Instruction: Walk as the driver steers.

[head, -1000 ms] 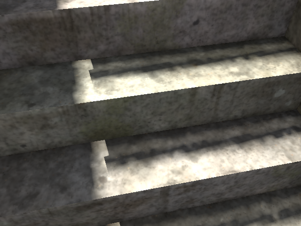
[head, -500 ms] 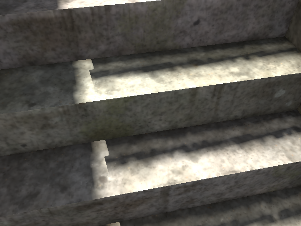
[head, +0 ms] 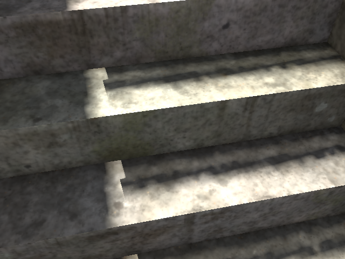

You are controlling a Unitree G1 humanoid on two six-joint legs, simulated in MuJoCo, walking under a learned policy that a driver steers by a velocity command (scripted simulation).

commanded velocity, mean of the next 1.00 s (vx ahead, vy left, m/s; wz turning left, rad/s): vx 0.50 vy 0.00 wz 0.00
